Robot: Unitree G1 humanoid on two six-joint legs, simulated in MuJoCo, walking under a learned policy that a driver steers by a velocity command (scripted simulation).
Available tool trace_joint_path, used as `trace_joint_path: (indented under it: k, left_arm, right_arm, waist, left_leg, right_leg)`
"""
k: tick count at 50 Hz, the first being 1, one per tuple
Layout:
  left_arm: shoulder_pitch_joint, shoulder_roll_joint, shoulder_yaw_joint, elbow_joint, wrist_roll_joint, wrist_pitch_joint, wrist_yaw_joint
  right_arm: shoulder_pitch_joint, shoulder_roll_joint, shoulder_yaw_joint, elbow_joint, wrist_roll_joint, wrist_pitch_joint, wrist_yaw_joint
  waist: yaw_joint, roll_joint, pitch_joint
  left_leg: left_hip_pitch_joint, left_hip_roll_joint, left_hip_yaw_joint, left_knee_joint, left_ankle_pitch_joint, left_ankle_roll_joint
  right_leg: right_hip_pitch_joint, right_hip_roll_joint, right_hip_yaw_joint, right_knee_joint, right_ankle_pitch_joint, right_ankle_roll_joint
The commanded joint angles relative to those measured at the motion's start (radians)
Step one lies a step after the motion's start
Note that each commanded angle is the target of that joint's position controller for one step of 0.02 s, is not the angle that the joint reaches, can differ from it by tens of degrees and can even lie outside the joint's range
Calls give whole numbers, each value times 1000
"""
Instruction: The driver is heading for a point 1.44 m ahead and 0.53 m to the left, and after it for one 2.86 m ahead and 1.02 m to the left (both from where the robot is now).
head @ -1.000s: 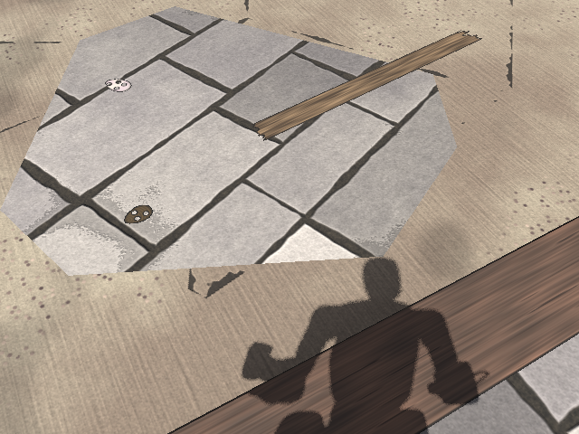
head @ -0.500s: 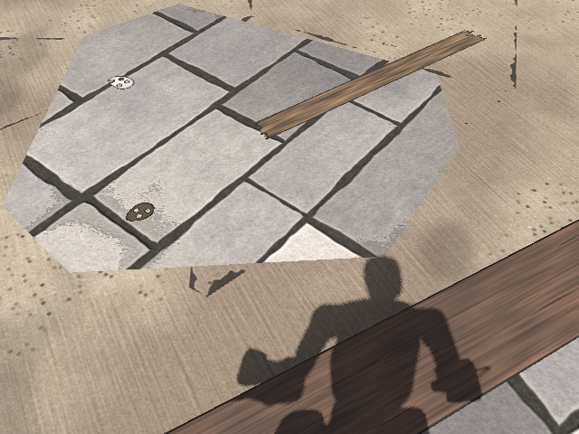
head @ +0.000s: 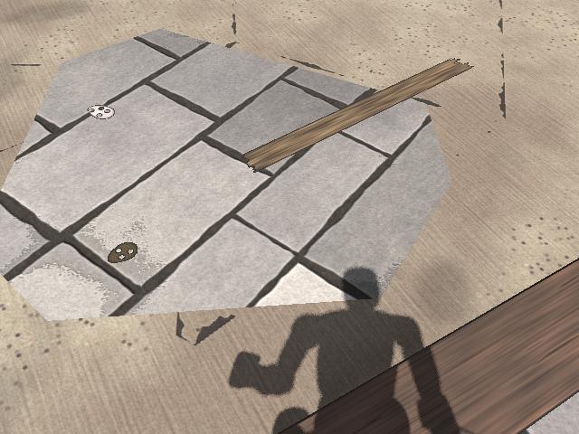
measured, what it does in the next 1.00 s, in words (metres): goes down, turning left: right foot, then left foot 0.13 m lower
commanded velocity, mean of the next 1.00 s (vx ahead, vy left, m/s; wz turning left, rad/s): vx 0.96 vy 0.00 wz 0.57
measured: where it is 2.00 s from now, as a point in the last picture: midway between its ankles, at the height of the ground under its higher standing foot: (74, 202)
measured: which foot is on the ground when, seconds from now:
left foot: down 0.00-0.20, up 0.22-0.74, down 0.76-1.00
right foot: up 0.00-0.18, down 0.20-0.74, up 0.76-1.00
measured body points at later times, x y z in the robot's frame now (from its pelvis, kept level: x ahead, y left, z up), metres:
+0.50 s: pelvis +0.38 -0.06 +0.00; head +0.39 -0.05 +0.45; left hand +0.30 +0.21 -0.14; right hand +0.55 -0.31 -0.11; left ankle +0.51 +0.10 -0.68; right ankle +0.30 -0.13 -0.74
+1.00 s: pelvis +0.83 +0.05 -0.15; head +0.87 +0.04 +0.30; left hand +0.90 +0.35 -0.22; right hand +0.93 -0.22 -0.30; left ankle +0.70 +0.03 -0.87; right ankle +1.09 -0.04 -0.83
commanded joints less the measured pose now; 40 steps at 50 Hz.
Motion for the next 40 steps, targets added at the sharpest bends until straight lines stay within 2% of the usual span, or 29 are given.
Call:
trace_joint_path:
  k: [1, 3, 6, 8, 9, 10, 11, 12, 13, 14, 15, 17, 19, 21, 23, 24, 25, 27, 28, 30, 32, 33, 34, 35, 36, 37, 38, 39, 40]
  left_arm:
    - [-194, 47, -5, -124, -4, -11, -12]
    - [-245, 34, -16, -135, -9, -9, -13]
    - [-265, 52, -13, -133, -1, -8, -5]
    - [-169, 83, 3, -96, 2, -12, 10]
    - [-15, 113, 20, -46, -1, -15, 20]
    - [211, 144, 41, 35, -4, -18, 33]
    - [378, 227, 71, 87, 14, -20, 54]
    - [369, 283, 82, 93, 36, -33, 55]
    - [272, 221, 74, 83, 14, -38, 48]
    - [192, 171, 66, 95, 17, -46, 46]
    - [145, 121, 59, 103, 10, -60, 38]
    - [118, 68, 44, 131, -4, -78, 42]
    - [118, 52, 38, 155, -27, -100, 47]
    - [132, 53, 37, 172, -29, -112, 52]
    - [188, 73, 49, 200, -13, -126, 58]
    - [160, 45, 40, 194, -15, -137, 58]
    - [211, 35, 38, 227, -25, -148, 65]
    - [209, 34, 31, 231, -29, -160, 75]
    - [222, 39, 30, 238, -27, -158, 83]
    - [296, 48, 28, 267, -9, -140, 97]
    - [383, 63, 24, 297, -1, -118, 117]
    - [404, 81, 25, 309, -14, -109, 129]
    - [411, 96, 25, 312, -20, -100, 141]
    - [396, 107, 25, 312, -20, -83, 151]
    - [357, 96, 22, 308, -15, -65, 153]
    - [269, 106, 32, 282, -5, -54, 139]
    - [66, 104, 47, 242, -6, -52, 113]
    - [25, 26, 23, 107, -7, -86, 113]
    - [36, 6, -1, 56, -11, -94, 97]
  right_arm:
    - [-68, -129, -18, -52, 9, -31, -6]
    - [-29, -147, -20, -33, 12, -37, -7]
    - [5, -167, -20, -12, 8, -29, -10]
    - [9, -211, -29, -7, -1, -18, -20]
    - [-4, -238, -38, -7, -10, -7, -28]
    - [-39, -250, -44, -17, -10, 6, -32]
    - [-31, -168, -27, -44, -9, 3, -26]
    - [45, 8, 9, -95, 22, -11, -7]
    - [-119, -103, -16, -131, 28, -20, -10]
    - [-159, -132, -29, -152, 38, -22, -9]
    - [-136, -117, -24, -131, 35, -19, -5]
    - [-88, -71, -21, -112, 9, 19, 10]
    - [-154, -48, -20, -143, 10, 54, 22]
    - [-294, -40, -16, -200, 13, 62, 38]
    - [-332, -30, -15, -208, 0, 66, 57]
    - [-341, -36, -18, -209, 10, 53, 64]
    - [-357, -39, -24, -204, 5, 42, 71]
    - [-380, -31, -23, -208, 2, 31, 91]
    - [-402, -37, -25, -208, 3, 33, 97]
    - [-481, -64, -30, -233, -12, 36, 100]
    - [-569, -59, -24, -263, -49, 31, 84]
    - [-565, -55, -21, -262, -59, 29, 74]
    - [-494, -62, -24, -246, -66, 30, 65]
    - [-358, -76, -34, -207, -62, 33, 56]
    - [-167, -102, -51, -141, -43, 43, 46]
    - [84, -161, -81, -62, -39, 44, 29]
    - [202, -211, -114, -21, -11, 40, 6]
    - [199, -335, -129, 5, -13, 46, 6]
    - [190, -284, -109, -13, 3, 45, -2]
  waist:
    - [29, 104, 186]
    - [16, 112, 189]
    - [23, 116, 171]
    - [82, 172, 74]
    - [157, 191, -12]
    - [263, 165, -117]
    - [305, 52, -228]
    - [189, -222, -336]
    - [208, -81, -213]
    - [151, -26, -66]
    - [108, 32, -6]
    - [40, -26, 40]
    - [18, -27, 108]
    - [29, -8, 170]
    - [45, 2, 140]
    - [25, 59, 144]
    - [33, 50, 136]
    - [24, 46, 114]
    - [31, 40, 129]
    - [70, 58, 196]
    - [118, 83, 239]
    - [119, 70, 230]
    - [90, 46, 189]
    - [23, 19, 115]
    - [-61, -9, 13]
    - [-182, 30, -65]
    - [-305, 229, -25]
    - [-179, 366, -51]
    - [-124, 121, -241]
  left_leg:
    - [-121, 225, -157, -246, 130, 141]
    - [-116, 243, -113, -292, 280, 142]
    - [8, 271, -43, -223, 620, 127]
    - [71, 297, -4, -8, 1088, 108]
    - [55, 310, 7, 187, 1216, 95]
    - [-50, 284, 22, 462, 1165, 78]
    - [-304, 214, 5, 843, 784, 72]
    - [-665, 29, -89, 1183, -165, 60]
    - [-764, 43, -207, 1232, -86, 89]
    - [-784, 106, -178, 1193, 33, 95]
    - [-717, 157, -166, 1110, 97, 94]
    - [-605, 192, -164, 1027, 95, 66]
    - [-606, 220, -158, 918, 128, 46]
    - [-639, 208, -107, 765, 259, 42]
    - [-684, 189, -48, 745, 433, 51]
    - [-648, 169, -29, 611, 577, 61]
    - [-678, 170, -38, 570, 684, 83]
    - [-536, 146, -3, 436, 921, 103]
    - [-532, 144, 10, 424, 950, 112]
    - [-655, 131, 49, 363, 863, 124]
    - [-727, 71, 124, 265, 774, 127]
    - [-711, 32, 167, 231, 724, 125]
    - [-625, -8, 203, 226, 675, 124]
    - [-474, -13, 203, 241, 652, 143]
    - [-259, -15, 200, 286, 621, 167]
    - [35, 28, 90, 273, 565, 236]
    - [206, 84, -7, 114, 534, 336]
    - [540, 223, -177, 504, 1082, 365]
    - [681, 281, -405, 450, 924, 450]
  right_leg:
    - [-121, -21, -23, -177, 127, 14]
    - [-29, -3, -62, -293, 173, -10]
    - [46, 39, -107, -395, 124, -64]
    - [205, 111, -129, -400, 21, -93]
    - [364, 144, -119, -391, -56, -109]
    - [620, 158, -106, -448, -80, -129]
    - [898, -34, 138, -478, -366, -154]
    - [1074, -307, 671, -698, -826, -199]
    - [909, -299, 791, -845, -765, -149]
    - [765, -285, 594, -829, -600, -135]
    - [627, -255, 451, -852, -420, -131]
    - [454, -196, 264, -897, -316, -86]
    - [383, -175, 130, -964, -220, -68]
    - [353, -117, -21, -1012, -88, -36]
    - [446, -111, -103, -966, 57, -51]
    - [418, -61, -170, -942, 87, -33]
    - [499, -78, -181, -906, 137, -20]
    - [438, -72, -264, -857, 51, 7]
    - [452, -90, -276, -833, 34, 10]
    - [600, -120, -290, -761, 152, 13]
    - [751, -138, -322, -635, 439, 42]
    - [810, -142, -330, -551, 656, 54]
    - [823, -146, -335, -423, 841, 62]
    - [799, -160, -334, -238, 973, 53]
    - [720, -167, -310, -3, 1037, 40]
    - [511, -147, -263, 380, 857, 31]
    - [227, 57, -262, 912, 13, 23]
    - [-299, 78, -125, 1071, -531, 46]
    - [-437, 21, 19, 928, -460, 46]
